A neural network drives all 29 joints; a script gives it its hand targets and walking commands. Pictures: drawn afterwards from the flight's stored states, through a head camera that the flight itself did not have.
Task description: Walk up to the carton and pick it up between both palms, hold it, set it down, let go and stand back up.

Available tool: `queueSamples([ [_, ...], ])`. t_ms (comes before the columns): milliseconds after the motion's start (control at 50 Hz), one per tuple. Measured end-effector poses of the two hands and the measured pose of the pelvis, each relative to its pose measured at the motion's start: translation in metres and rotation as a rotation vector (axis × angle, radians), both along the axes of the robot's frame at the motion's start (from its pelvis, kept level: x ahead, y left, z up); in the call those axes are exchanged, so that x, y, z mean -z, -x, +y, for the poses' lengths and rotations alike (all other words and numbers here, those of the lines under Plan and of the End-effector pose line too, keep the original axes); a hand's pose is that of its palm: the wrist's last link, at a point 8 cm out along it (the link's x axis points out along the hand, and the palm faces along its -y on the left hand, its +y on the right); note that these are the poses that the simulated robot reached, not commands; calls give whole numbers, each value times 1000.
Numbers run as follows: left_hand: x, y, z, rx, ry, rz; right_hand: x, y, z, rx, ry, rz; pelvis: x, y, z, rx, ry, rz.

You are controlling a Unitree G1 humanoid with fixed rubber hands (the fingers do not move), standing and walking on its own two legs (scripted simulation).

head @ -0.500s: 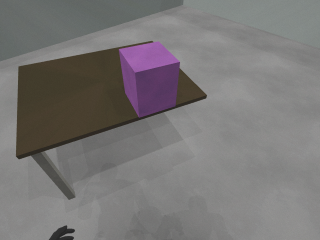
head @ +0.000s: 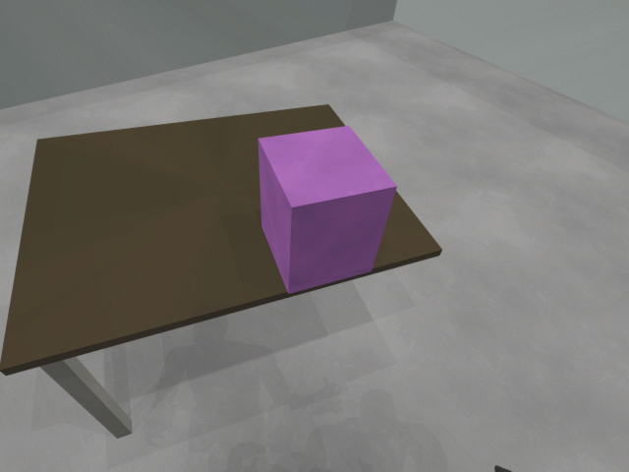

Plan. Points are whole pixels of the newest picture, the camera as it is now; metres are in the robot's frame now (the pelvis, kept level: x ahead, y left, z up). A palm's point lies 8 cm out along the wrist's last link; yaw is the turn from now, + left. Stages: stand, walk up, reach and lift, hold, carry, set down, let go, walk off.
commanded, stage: walk up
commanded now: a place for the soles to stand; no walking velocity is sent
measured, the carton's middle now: (318, 209) +0.65 -0.02 -0.08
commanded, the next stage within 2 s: none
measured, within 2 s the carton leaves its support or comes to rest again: neither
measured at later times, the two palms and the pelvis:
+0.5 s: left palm (142, 421) +0.22 +0.23 -0.08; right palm (514, 431) +0.22 -0.29 -0.09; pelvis +0.11 -0.03 +0.00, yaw +2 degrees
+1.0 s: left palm (125, 422) +0.22 +0.25 -0.08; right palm (505, 414) +0.24 -0.28 -0.08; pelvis +0.12 -0.02 +0.01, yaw +2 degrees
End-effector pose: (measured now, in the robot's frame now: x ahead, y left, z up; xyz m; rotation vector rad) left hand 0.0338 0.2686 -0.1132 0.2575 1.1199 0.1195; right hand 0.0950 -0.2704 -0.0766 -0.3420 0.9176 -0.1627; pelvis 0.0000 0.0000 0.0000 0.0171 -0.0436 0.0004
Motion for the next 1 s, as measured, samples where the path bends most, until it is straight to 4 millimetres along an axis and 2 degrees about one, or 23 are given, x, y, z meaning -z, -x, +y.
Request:
queueSamples([
  [80,-14,-74,-19,63,21,-111,3,17,-22,66,8,94,-5,-26,-10,-2,3,5],
  [140,-19,-120,-35,92,11,-181,13,19,-38,100,-4,145,-1,-44,-21,-10,4,4],
  [180,-18,-142,-43,96,-11,-222,26,11,-47,100,-19,169,8,-57,-31,-16,0,3],
  [240,-21,-161,-52,64,-24,-243,36,-9,-47,83,-42,193,10,-71,-38,-23,6,2],
  [380,-30,-177,-47,27,-39,-225,31,-76,-31,5,-79,109,3,-94,-38,-27,8,17],
  [480,-33,-188,-44,13,-16,-230,16,-117,-24,-19,-88,34,-3,-107,-35,-26,13,18],
  [600,-36,-199,-38,15,-12,-249,0,-150,-22,-48,-71,-28,-7,-115,-31,-29,16,29],
  [740,-36,-203,-32,11,-9,-250,-6,-160,-19,-55,-63,-41,-8,-118,-27,-33,20,29],
  [1000,-32,-189,-22,1,-13,-210,0,-143,-10,-46,-71,10,-9,-116,-20,-40,21,27],
])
